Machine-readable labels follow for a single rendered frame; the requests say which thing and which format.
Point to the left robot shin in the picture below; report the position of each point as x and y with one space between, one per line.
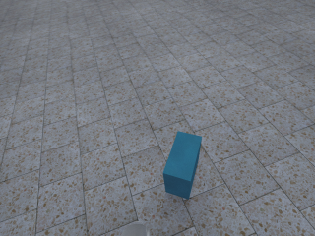
138 222

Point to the robot left thigh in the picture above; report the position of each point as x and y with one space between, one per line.
136 230

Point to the carton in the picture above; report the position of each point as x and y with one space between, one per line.
180 168

